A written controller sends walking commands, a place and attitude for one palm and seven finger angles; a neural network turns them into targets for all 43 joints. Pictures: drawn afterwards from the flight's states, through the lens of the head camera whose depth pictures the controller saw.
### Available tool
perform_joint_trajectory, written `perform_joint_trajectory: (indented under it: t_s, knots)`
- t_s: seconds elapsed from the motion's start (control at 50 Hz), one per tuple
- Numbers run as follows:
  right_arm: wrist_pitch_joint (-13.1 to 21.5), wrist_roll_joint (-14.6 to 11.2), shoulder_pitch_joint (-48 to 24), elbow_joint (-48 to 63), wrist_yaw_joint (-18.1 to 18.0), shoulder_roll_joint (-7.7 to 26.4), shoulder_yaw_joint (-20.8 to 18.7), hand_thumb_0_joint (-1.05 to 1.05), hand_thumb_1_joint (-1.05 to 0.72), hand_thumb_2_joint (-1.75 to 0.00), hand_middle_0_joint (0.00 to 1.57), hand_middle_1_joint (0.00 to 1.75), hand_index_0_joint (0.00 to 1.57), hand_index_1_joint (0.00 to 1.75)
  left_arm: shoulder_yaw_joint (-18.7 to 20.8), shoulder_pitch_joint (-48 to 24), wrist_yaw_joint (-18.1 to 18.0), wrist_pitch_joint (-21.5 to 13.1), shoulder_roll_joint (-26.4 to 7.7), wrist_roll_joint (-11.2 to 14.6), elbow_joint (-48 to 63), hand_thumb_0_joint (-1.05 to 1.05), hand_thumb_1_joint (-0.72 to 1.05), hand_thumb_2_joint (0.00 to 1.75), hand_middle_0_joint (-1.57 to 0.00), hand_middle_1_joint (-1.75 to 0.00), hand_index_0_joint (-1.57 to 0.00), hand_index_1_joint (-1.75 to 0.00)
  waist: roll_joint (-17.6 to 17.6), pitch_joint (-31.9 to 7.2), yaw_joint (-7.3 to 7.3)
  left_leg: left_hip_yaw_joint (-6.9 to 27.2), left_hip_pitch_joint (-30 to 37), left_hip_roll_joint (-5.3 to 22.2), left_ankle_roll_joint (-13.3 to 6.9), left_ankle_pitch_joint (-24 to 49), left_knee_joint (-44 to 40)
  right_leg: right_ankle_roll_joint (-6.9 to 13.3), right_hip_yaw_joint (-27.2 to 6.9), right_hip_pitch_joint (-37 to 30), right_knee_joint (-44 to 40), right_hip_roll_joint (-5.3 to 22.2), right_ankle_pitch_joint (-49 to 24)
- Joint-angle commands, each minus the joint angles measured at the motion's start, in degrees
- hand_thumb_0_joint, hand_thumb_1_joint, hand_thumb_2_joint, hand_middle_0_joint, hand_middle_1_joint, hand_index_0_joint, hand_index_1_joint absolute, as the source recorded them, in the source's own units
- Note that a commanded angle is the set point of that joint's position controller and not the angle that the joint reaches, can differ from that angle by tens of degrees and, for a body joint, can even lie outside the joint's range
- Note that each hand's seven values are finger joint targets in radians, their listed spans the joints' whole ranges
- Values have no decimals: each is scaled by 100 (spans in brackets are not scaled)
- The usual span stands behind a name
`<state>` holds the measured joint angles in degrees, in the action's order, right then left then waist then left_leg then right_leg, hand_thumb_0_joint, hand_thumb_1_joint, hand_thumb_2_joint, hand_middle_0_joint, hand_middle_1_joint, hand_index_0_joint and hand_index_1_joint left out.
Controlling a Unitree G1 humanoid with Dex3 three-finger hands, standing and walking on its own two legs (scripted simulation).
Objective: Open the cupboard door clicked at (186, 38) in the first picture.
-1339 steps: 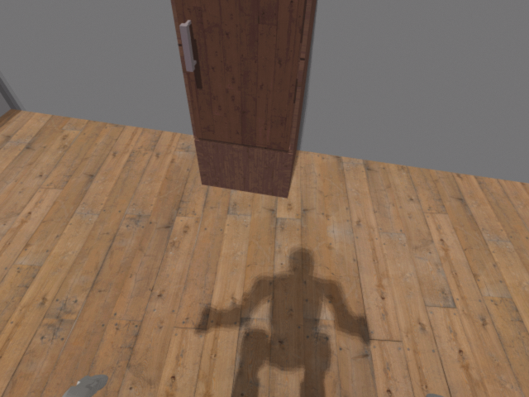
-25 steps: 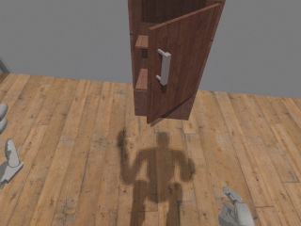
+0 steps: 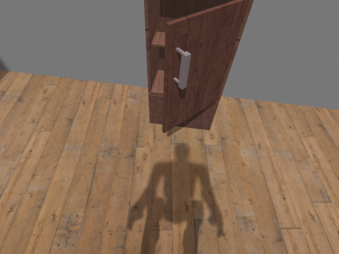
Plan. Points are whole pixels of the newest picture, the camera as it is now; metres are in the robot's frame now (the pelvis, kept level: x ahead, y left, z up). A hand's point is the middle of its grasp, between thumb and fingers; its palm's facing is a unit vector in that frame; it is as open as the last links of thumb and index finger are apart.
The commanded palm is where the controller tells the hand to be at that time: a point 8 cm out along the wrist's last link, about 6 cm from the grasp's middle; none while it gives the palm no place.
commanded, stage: let the arm hang, fingers relaxed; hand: left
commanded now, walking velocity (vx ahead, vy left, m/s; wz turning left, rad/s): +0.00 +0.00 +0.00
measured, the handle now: (180, 68) +0.75 +0.00 -0.02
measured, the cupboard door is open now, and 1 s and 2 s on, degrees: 45 45 45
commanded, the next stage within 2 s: look to check the result in 0.68 s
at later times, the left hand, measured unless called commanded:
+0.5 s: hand out of the picture +0.01 +0.16 -0.17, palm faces +0.01 -0.98 -0.20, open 7.3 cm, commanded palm none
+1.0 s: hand out of the picture +0.01 +0.16 -0.17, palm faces +0.02 -0.98 -0.20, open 7.4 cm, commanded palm none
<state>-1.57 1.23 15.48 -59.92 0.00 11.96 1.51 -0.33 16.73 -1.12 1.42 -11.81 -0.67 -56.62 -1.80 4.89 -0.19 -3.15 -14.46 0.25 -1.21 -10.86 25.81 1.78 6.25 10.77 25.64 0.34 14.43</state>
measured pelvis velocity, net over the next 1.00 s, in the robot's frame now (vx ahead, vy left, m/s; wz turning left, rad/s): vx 0.02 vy -0.01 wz -0.01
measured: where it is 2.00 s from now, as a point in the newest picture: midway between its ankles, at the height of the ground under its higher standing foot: outside the picture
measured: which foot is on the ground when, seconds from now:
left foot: down 0.00-1.00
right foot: down 0.00-1.00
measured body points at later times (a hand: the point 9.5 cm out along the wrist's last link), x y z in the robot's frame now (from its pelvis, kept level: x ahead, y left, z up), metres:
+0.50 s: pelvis +0.01 -0.01 +0.00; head +0.02 -0.01 +0.45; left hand +0.01 +0.21 -0.15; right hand -0.01 -0.21 -0.17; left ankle +0.03 +0.10 -0.74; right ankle -0.01 -0.10 -0.74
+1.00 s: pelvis +0.02 -0.01 +0.00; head +0.05 -0.02 +0.45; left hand +0.01 +0.21 -0.15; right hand +0.01 -0.23 -0.16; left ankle +0.03 +0.10 -0.74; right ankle -0.01 -0.10 -0.74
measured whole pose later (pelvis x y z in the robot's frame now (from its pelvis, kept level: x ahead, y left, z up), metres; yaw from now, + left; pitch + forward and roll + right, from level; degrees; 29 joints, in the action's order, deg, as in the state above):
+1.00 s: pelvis +0.02 -0.01 +0.00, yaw +0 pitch -1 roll +0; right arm -0.1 1.0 14.4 -66.4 -1.7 8.2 0.7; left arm 0.3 15.5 -2.0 -0.7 -7.9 -0.6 -66.2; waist 0.8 3.8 -0.2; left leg -3.4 -9.4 0.7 0.0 -10.8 21.3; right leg 2.6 5.9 6.1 21.6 -0.5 14.6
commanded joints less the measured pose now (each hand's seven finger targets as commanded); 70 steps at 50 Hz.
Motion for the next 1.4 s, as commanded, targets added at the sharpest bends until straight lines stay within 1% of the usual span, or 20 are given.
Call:
perform_joint_trajectory:
  t_s: [0.0,0.1,0.2,0.26,0.3,0.38,0.52,0.58,0.6,0.68,0.88,0.94,1.04,1.14,1.16,1.2,1.26,1.3,1.34,1.38]
  knots:
    - [116,-26,15,159,-97,521,-170,0,-90,-90,20,30,20,30,169,94,-30,-223,-722,35,-107,0,90,90,-20,-30,-20,-30,548,-444,-21,658,263,497,-9,215,-499,134,-857,-82,-770,699,-94]
    - [87,-29,289,-178,-128,402,-167,0,-90,-90,20,30,20,30,121,153,-56,-214,-551,41,-517,0,90,90,-20,-30,-20,-30,130,-71,-40,610,307,507,-18,109,-585,131,-815,178,-923,678,199]
    - [92,-26,422,-366,-137,277,-159,0,-90,-90,20,30,20,30,114,232,-91,-224,-452,43,-691,0,90,90,-20,-30,-20,-30,-52,-95,-38,539,373,510,-27,185,-609,108,-823,159,-931,674,148]
    - [106,-14,440,-454,-143,190,-139,0,-90,-90,20,30,20,30,113,251,-106,-227,-375,45,-753,0,90,90,-20,-30,-20,-30,-50,-77,-41,537,366,517,-21,237,-661,94,-822,131,-882,665,40]
    - [114,-15,433,-484,-150,160,-141,0,-90,-90,20,30,20,30,123,299,-115,-230,-335,40,-776,0,90,90,-20,-30,-20,-30,100,-29,-13,529,323,513,-23,268,-656,86,-803,114,-865,643,-8]
    - [125,-5,424,-555,-164,62,-135,0,-90,-90,20,30,20,30,124,284,-120,-230,-260,34,-820,0,90,90,-20,-30,-20,-30,132,102,-25,533,306,518,-15,301,-725,74,-812,137,-836,633,-133]
    - [144,-5,420,-564,-183,-1,-148,0,-90,-90,20,30,20,30,155,300,-122,-240,-207,34,-852,0,90,90,-20,-30,-20,-30,286,122,-10,511,312,512,1,316,-726,69,-788,70,-876,651,-178]
    - [160,-3,421,-564,-195,13,-153,0,-90,-90,20,30,20,30,161,293,-117,-256,-201,33,-852,0,90,90,-20,-30,-20,-30,324,12,-20,517,374,522,3,438,-722,76,-812,-33,-869,646,-355]
    - [164,-18,414,-537,-198,33,-167,0,-90,-90,20,30,20,30,166,337,-121,-266,-211,29,-835,0,90,90,-20,-30,-20,-30,252,-27,-4,517,417,533,-4,506,-691,73,-801,-45,-877,634,-415]
    - [170,-13,404,-544,-210,65,-168,0,-90,-90,20,30,20,30,159,297,-118,-271,-192,32,-857,0,90,90,-20,-30,-20,-30,327,-55,-30,519,474,550,3,573,-696,72,-801,-87,-876,641,-527]
    - [183,-17,318,-524,-221,138,-181,0,-90,-90,20,30,20,30,174,271,-114,-277,-223,29,-873,0,90,90,-20,-30,-20,-30,193,-77,-25,536,561,569,-9,714,-712,69,-767,-155,-878,647,-674]
    - [190,-16,267,-511,-223,172,-190,0,-90,-90,20,30,20,30,179,262,-116,-292,-253,25,-870,0,90,90,-20,-30,-20,-30,202,-140,-25,527,623,581,-11,858,-683,63,-766,-213,-862,659,-906]
    - [193,-18,203,-520,-224,218,-193,0,-90,-90,20,30,20,30,195,199,-114,-292,-316,24,-849,0,90,90,-20,-30,-20,-30,218,-110,-20,527,622,583,-4,887,-706,69,-744,-265,-867,683,-1004]
    - [201,-19,138,-507,-225,315,-204,0,-90,-90,20,30,20,30,210,119,-113,-311,-410,22,-818,0,90,90,-20,-30,-20,-30,110,-173,-23,518,655,595,0,1010,-689,59,-733,-369,-859,699,-1314]
    - [198,-17,95,-497,-223,334,-209,0,-90,-90,20,30,20,30,208,111,-112,-311,-415,25,-810,0,90,90,-20,-30,-20,-30,192,-136,-15,514,669,586,5,957,-693,58,-761,-337,-888,706,-1283]
    - [203,-27,74,-471,-224,396,-227,0,-90,-90,20,30,20,30,234,84,-112,-327,-503,17,-780,0,90,90,-20,-30,-20,-30,124,-233,-13,522,706,592,1,1022,-667,57,-756,-404,-882,698,-1429]
    - [208,-14,20,-467,-226,430,-223,0,-90,-90,20,30,20,30,232,24,-109,-328,-515,24,-766,0,90,90,-20,-30,-20,-30,186,-278,-18,508,734,600,16,1070,-669,62,-765,-468,-871,714,-1561]
    - [204,-26,-21,-445,-224,485,-238,0,-90,-90,20,30,20,30,248,-11,-104,-329,-574,17,-753,0,90,90,-20,-30,-20,-30,172,-198,-7,517,720,603,9,1028,-686,58,-746,-425,-920,712,-1475]
    - [206,-17,-41,-445,-222,499,-232,0,-90,-90,20,30,20,30,248,-91,-100,-329,-599,20,-742,0,90,90,-20,-30,-20,-30,185,-207,-27,518,708,609,20,1075,-697,66,-746,-483,-903,720,-1581]
    - [161,-9,55,-463,-244,291,-211,0,-90,-90,20,30,20,30,236,-25,-110,-261,-406,18,-737,0,90,90,-20,-30,-20,-30,175,-200,-47,382,766,658,67,1048,-569,48,-852,-352,-833,712,-1759]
